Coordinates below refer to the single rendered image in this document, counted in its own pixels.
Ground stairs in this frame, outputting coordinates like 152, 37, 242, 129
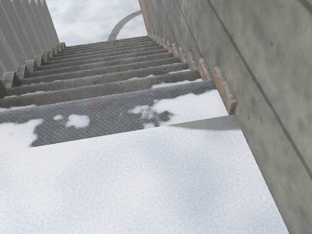
0, 35, 203, 112

